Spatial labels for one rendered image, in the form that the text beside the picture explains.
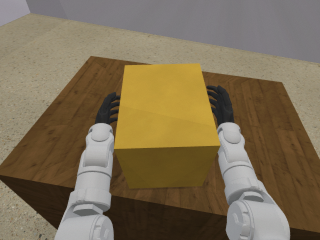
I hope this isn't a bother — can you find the right robot hand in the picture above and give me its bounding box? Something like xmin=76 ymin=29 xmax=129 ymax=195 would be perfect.
xmin=206 ymin=85 xmax=235 ymax=126

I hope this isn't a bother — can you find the robot left upper arm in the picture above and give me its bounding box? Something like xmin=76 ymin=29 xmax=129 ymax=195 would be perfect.
xmin=55 ymin=214 xmax=114 ymax=240

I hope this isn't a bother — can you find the robot right forearm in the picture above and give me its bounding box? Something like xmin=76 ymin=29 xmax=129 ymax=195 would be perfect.
xmin=217 ymin=122 xmax=290 ymax=240

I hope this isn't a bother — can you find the robot left forearm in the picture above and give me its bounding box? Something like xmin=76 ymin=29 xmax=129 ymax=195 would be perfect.
xmin=54 ymin=123 xmax=114 ymax=240

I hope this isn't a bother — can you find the carton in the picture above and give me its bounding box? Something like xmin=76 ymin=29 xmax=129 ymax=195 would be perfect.
xmin=114 ymin=63 xmax=221 ymax=189

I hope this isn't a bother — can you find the robot right upper arm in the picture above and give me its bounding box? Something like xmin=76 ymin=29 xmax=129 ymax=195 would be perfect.
xmin=225 ymin=199 xmax=290 ymax=240

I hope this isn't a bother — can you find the pedestal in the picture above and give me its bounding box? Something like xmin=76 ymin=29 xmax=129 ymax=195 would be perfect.
xmin=0 ymin=56 xmax=320 ymax=240

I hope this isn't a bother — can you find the left robot hand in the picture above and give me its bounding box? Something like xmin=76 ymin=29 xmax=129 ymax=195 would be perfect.
xmin=94 ymin=92 xmax=121 ymax=125

